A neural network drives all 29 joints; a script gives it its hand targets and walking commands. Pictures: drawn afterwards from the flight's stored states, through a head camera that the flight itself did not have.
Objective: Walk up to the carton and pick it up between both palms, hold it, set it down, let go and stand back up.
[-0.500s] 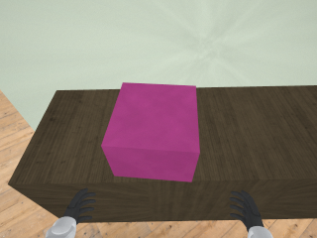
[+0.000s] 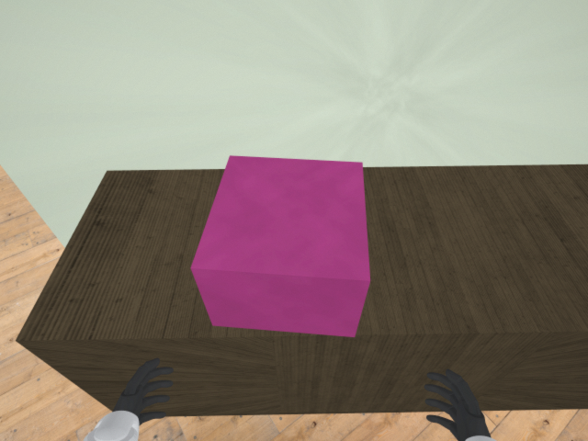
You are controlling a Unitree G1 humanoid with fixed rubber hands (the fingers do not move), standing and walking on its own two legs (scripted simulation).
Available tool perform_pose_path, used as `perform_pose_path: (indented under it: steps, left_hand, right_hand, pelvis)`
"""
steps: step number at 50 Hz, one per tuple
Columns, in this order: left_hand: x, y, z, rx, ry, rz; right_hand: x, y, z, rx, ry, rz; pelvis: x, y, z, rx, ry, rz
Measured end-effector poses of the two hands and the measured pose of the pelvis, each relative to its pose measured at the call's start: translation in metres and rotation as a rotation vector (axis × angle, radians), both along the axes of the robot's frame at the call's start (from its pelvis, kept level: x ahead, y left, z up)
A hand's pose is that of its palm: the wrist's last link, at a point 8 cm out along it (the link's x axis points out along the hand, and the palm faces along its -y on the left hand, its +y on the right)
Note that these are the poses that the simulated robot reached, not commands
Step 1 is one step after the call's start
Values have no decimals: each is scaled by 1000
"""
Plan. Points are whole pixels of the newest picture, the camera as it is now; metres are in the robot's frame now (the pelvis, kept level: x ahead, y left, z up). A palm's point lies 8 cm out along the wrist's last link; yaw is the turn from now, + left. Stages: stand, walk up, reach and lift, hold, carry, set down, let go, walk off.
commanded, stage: let go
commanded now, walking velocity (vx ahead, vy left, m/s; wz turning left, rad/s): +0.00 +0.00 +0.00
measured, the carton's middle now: (289, 242) +0.51 +0.02 -0.10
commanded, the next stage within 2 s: stand in 0.12 s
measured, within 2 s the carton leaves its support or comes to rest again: neither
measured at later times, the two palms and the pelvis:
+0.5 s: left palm (117, 418) +0.18 +0.27 -0.10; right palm out of the picture +0.13 -0.26 -0.09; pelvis +0.01 +0.03 +0.00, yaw +1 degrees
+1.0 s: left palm (112, 437) +0.16 +0.27 -0.11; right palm out of the picture +0.13 -0.26 -0.10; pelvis +0.02 +0.03 +0.00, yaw +1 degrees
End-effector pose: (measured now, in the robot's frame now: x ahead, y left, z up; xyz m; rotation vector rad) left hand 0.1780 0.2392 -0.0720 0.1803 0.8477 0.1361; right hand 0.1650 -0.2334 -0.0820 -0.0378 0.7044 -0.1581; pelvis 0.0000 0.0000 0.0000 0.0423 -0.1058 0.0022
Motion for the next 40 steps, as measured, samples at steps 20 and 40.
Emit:
perform_pose_path:
  steps: [20,40]
  left_hand:
    - [4,20,-14,-17,-24,-32]
    - [-12,31,-37,-28,90,-9]
  right_hand:
    - [-33,-28,-8,-153,213,-21]
    - [-29,-23,-10,-164,243,-27]
  pelvis:
    - [8,22,-3,-34,16,6]
    - [17,29,-4,-44,29,6]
